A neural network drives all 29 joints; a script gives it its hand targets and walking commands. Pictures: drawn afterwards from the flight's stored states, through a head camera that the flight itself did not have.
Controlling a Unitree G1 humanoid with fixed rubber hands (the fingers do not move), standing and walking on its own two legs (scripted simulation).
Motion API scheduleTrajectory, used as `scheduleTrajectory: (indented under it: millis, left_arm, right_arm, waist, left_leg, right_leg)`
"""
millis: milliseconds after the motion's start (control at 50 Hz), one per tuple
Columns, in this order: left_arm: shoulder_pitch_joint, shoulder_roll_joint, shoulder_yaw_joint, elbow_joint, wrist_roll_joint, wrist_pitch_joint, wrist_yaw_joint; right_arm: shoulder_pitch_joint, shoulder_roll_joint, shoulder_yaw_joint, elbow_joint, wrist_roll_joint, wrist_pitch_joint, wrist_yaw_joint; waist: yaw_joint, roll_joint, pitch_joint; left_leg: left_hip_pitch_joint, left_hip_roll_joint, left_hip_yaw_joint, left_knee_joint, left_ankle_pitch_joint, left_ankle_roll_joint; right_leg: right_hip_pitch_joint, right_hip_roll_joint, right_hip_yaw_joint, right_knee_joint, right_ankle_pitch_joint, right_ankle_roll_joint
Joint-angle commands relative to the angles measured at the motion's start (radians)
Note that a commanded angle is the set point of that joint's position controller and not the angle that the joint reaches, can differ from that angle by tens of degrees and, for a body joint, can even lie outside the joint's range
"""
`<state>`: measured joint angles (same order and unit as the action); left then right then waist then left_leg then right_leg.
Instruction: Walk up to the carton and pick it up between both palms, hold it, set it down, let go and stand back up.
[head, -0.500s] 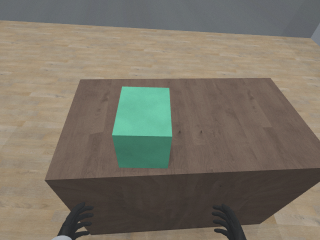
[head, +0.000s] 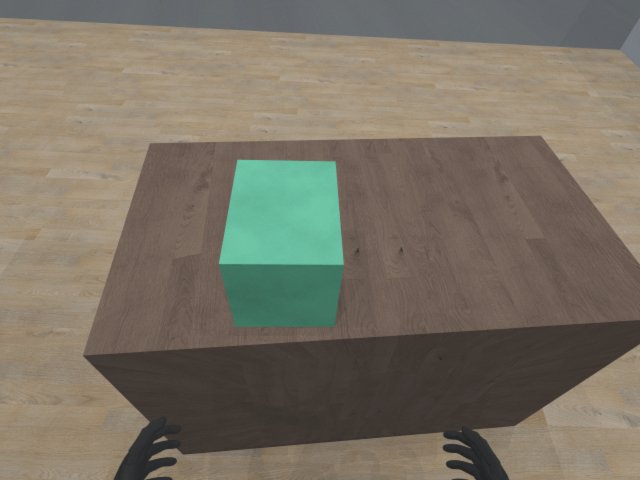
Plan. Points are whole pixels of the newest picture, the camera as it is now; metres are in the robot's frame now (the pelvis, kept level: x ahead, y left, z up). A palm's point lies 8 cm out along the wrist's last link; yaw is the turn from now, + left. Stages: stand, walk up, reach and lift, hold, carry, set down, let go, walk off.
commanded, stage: let go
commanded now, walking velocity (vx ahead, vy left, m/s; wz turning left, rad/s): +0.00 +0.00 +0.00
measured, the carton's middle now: (285, 243) +0.47 +0.05 -0.02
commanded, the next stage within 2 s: stand in 0.34 s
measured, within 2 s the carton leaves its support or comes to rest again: neither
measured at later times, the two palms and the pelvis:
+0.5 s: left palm out of the picture +0.12 +0.24 -0.10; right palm out of the picture +0.11 -0.23 -0.13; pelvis +0.01 +0.00 -0.01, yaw +2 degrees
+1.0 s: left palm out of the picture -0.05 +0.22 -0.14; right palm out of the picture -0.01 -0.20 -0.15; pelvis -0.01 +0.01 +0.00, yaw +3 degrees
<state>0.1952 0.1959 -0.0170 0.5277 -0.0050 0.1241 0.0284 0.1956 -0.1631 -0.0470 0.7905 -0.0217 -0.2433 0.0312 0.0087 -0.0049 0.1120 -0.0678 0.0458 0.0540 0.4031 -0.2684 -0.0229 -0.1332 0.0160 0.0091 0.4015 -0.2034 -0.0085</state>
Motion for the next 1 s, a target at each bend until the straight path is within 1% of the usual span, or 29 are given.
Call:
scheduleTrajectory:
  millis: [0,20,80,140,180,220,320,340,360,380,420,440,460,500,520,540,560,600,660,680,700,740,760,800,820,860,900,940,980]
  left_arm:
    - [-0.071,0.123,0.050,-0.162,0.009,-0.033,0.009]
    - [-0.064,0.118,0.047,-0.169,0.013,-0.032,0.010]
    - [-0.065,0.117,0.055,-0.160,0.020,-0.036,0.008]
    - [-0.067,0.116,0.062,-0.153,0.019,-0.034,0.001]
    - [-0.066,0.117,0.061,-0.139,0.010,-0.036,-0.002]
    - [-0.072,0.119,0.061,-0.155,0.018,-0.037,-0.001]
    - [-0.088,0.114,0.052,-0.149,0.005,-0.046,0.000]
    - [0.072,0.131,0.093,-0.011,0.074,-0.109,-0.006]
    - [0.086,0.154,0.101,0.008,0.055,-0.125,-0.015]
    - [0.069,0.137,0.094,0.011,0.045,-0.135,-0.021]
    - [0.049,0.101,0.083,0.022,0.030,-0.154,-0.026]
    - [0.063,0.079,0.078,0.034,0.026,-0.156,-0.025]
    - [0.059,0.085,0.080,0.045,0.030,-0.154,-0.021]
    - [0.057,0.076,0.077,0.073,0.029,-0.151,-0.012]
    - [0.080,0.084,0.080,0.089,0.023,-0.151,-0.010]
    - [0.086,0.085,0.080,0.099,0.029,-0.153,-0.007]
    - [0.082,0.080,0.083,0.114,0.023,-0.155,-0.005]
    - [0.103,0.080,0.081,0.149,0.026,-0.161,-0.002]
    - [0.150,0.084,0.085,0.212,0.024,-0.165,0.004]
    - [0.159,0.080,0.084,0.237,0.022,-0.164,0.004]
    - [0.169,0.078,0.084,0.250,0.024,-0.165,0.006]
    - [0.180,0.063,0.083,0.284,0.023,-0.164,0.010]
    - [0.196,0.062,0.083,0.306,0.020,-0.162,0.010]
    - [0.221,0.041,0.079,0.337,0.022,-0.162,0.009]
    - [0.225,0.050,0.081,0.360,0.022,-0.159,0.010]
    - [0.230,0.023,0.073,0.393,0.022,-0.158,0.011]
    - [0.252,0.014,0.070,0.423,0.017,-0.156,0.010]
    - [0.251,0.004,0.067,0.448,0.019,-0.152,0.013]
    - [0.253,-0.006,0.067,0.465,0.023,-0.150,0.014]
  right_arm:
    - [-0.060,-0.127,-0.028,-0.118,0.005,-0.041,-0.006]
    - [-0.056,-0.124,-0.028,-0.123,0.008,-0.041,-0.006]
    - [-0.053,-0.131,-0.029,-0.116,0.004,-0.044,-0.012]
    - [-0.058,-0.128,-0.027,-0.111,0.004,-0.043,-0.018]
    - [-0.061,-0.131,-0.029,-0.115,0.003,-0.044,-0.018]
    - [-0.065,-0.130,-0.033,-0.121,0.002,-0.041,-0.018]
    - [-0.072,-0.126,-0.041,-0.121,-0.008,-0.035,-0.016]
    - [0.050,-0.181,-0.038,-0.030,0.025,0.129,-0.031]
    - [0.079,-0.170,-0.033,-0.042,0.021,0.193,-0.029]
    - [0.070,-0.163,-0.033,-0.048,0.017,0.219,-0.027]
    - [0.052,-0.152,-0.030,-0.062,0.014,0.233,-0.023]
    - [0.054,-0.153,-0.025,-0.051,0.010,0.235,-0.019]
    - [0.056,-0.148,-0.028,-0.043,0.008,0.234,-0.014]
    - [0.060,-0.147,-0.029,-0.020,0.001,0.237,-0.016]
    - [0.068,-0.144,-0.031,-0.011,0.002,0.238,-0.016]
    - [0.093,-0.141,-0.029,0.009,0.000,0.238,-0.019]
    - [0.082,-0.143,-0.030,0.017,0.001,0.239,-0.021]
    - [0.110,-0.143,-0.031,0.043,0.000,0.236,-0.026]
    - [0.141,-0.145,-0.031,0.078,0.002,0.231,-0.035]
    - [0.141,-0.142,-0.030,0.095,0.002,0.232,-0.038]
    - [0.164,-0.138,-0.028,0.105,0.005,0.231,-0.040]
    - [0.180,-0.125,-0.025,0.133,0.004,0.232,-0.046]
    - [0.184,-0.123,-0.023,0.144,0.004,0.232,-0.049]
    - [0.202,-0.116,-0.019,0.171,0.007,0.230,-0.051]
    - [0.202,-0.120,-0.018,0.182,0.007,0.228,-0.050]
    - [0.209,-0.097,-0.014,0.200,0.007,0.228,-0.054]
    - [0.217,-0.084,-0.010,0.221,0.006,0.230,-0.054]
    - [0.215,-0.077,-0.010,0.234,0.002,0.229,-0.056]
    - [0.230,-0.065,-0.002,0.257,0.005,0.231,-0.058]
  waist:
    - [0.011,0.035,-0.159]
    - [0.011,0.044,-0.161]
    - [-0.003,0.024,-0.170]
    - [-0.004,0.018,-0.160]
    - [-0.003,0.000,-0.158]
    - [-0.005,0.022,-0.153]
    - [-0.014,0.008,-0.153]
    - [0.032,0.093,-0.248]
    - [0.012,0.051,-0.243]
    - [0.006,0.016,-0.219]
    - [0.001,-0.024,-0.287]
    - [0.010,-0.041,-0.287]
    - [-0.002,-0.045,-0.254]
    - [0.000,-0.016,-0.131]
    - [0.006,-0.018,-0.133]
    - [0.000,-0.002,-0.110]
    - [0.006,-0.009,-0.079]
    - [0.005,0.026,-0.080]
    - [0.004,-0.010,-0.077]
    - [0.010,-0.001,-0.072]
    - [0.001,-0.009,-0.079]
    - [0.002,0.018,-0.037]
    - [0.002,-0.002,-0.039]
    - [0.006,0.023,-0.061]
    - [0.004,-0.006,-0.033]
    - [-0.002,-0.004,-0.018]
    - [0.003,0.016,-0.031]
    - [-0.002,0.001,-0.017]
    - [-0.001,0.017,0.002]
  left_leg:
    - [-0.037,-0.040,0.037,-0.067,0.242,-0.010]
    - [-0.035,-0.041,0.037,-0.064,0.255,-0.014]
    - [-0.022,-0.043,0.037,-0.058,0.264,-0.013]
    - [-0.018,-0.045,0.035,-0.063,0.251,-0.009]
    - [-0.033,-0.044,0.040,-0.063,0.239,-0.009]
    - [-0.034,-0.044,0.039,-0.068,0.234,-0.009]
    - [-0.025,-0.039,0.035,-0.059,0.231,-0.010]
    - [-0.094,0.078,-0.070,0.024,0.455,0.031]
    - [-0.132,0.072,-0.070,0.029,0.327,0.040]
    - [-0.167,0.063,-0.069,0.034,0.260,0.041]
    - [-0.123,0.063,-0.055,0.064,0.249,0.036]
    - [-0.122,0.049,-0.051,0.057,0.187,0.024]
    - [-0.151,0.042,-0.055,0.052,0.154,0.025]
    - [-0.210,0.040,-0.078,0.030,0.127,0.034]
    - [-0.197,0.041,-0.085,0.027,0.134,0.038]
    - [-0.215,0.037,-0.091,0.012,0.121,0.039]
    - [-0.221,0.044,-0.105,0.012,0.153,0.044]
    - [-0.217,0.041,-0.108,0.002,0.165,0.050]
    - [-0.199,0.041,-0.124,-0.020,0.151,0.053]
    - [-0.196,0.039,-0.122,-0.025,0.152,0.054]
    - [-0.184,0.040,-0.128,-0.025,0.147,0.056]
    - [-0.224,0.040,-0.131,-0.053,0.126,0.060]
    - [-0.217,0.041,-0.132,-0.057,0.136,0.059]
    - [-0.203,0.040,-0.136,-0.064,0.119,0.064]
    - [-0.210,0.040,-0.137,-0.071,0.111,0.060]
    - [-0.211,0.040,-0.139,-0.077,0.098,0.059]
    - [-0.206,0.038,-0.134,-0.086,0.061,0.062]
    - [-0.216,0.037,-0.141,-0.103,0.044,0.062]
    - [-0.226,0.032,-0.141,-0.107,0.025,0.059]
  right_leg:
    - [0.091,0.010,-0.018,-0.059,0.215,-0.015]
    - [0.094,0.013,-0.016,-0.061,0.225,-0.017]
    - [0.102,0.009,-0.012,-0.062,0.264,-0.009]
    - [0.109,0.005,-0.009,-0.065,0.270,-0.010]
    - [0.109,0.008,-0.011,-0.062,0.262,-0.008]
    - [0.104,0.005,-0.012,-0.065,0.245,-0.009]
    - [0.075,0.006,-0.014,-0.063,0.234,-0.011]
    - [0.094,-0.098,0.009,0.033,0.339,0.009]
    - [0.103,-0.101,0.009,0.022,0.276,0.011]
    - [0.108,-0.104,0.017,0.028,0.295,0.009]
    - [0.083,-0.116,0.032,0.070,0.397,-0.013]
    - [0.056,-0.116,0.030,0.059,0.378,-0.018]
    - [0.035,-0.112,0.027,0.061,0.355,-0.018]
    - [-0.040,-0.114,0.035,0.033,0.256,-0.014]
    - [-0.053,-0.109,0.036,0.029,0.237,-0.014]
    - [-0.061,-0.109,0.034,0.020,0.211,-0.016]
    - [-0.075,-0.110,0.040,0.019,0.219,-0.021]
    - [-0.058,-0.113,0.042,0.006,0.211,-0.016]
    - [-0.071,-0.107,0.039,-0.007,0.171,-0.017]
    - [-0.069,-0.110,0.040,-0.014,0.156,-0.018]
    - [-0.069,-0.109,0.039,-0.017,0.163,-0.018]
    - [-0.058,-0.111,0.045,-0.030,0.131,-0.015]
    - [-0.043,-0.109,0.043,-0.023,0.137,-0.012]
    - [-0.039,-0.113,0.038,-0.029,0.125,-0.011]
    - [-0.049,-0.110,0.035,-0.035,0.120,-0.008]
    - [-0.053,-0.113,0.042,-0.047,0.097,-0.008]
    - [-0.050,-0.108,0.034,-0.055,0.064,-0.002]
    - [-0.050,-0.110,0.031,-0.056,0.066,-0.002]
    - [-0.060,-0.107,0.032,-0.057,0.050,0.005]
